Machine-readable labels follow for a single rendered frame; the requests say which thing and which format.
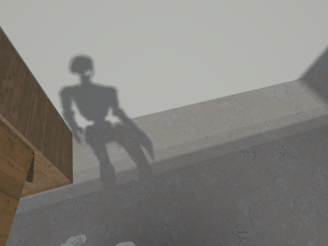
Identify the cupboard door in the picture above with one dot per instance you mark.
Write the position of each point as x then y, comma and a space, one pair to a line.
15, 161

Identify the robot left hand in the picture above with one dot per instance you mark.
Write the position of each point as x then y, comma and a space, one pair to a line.
75, 241

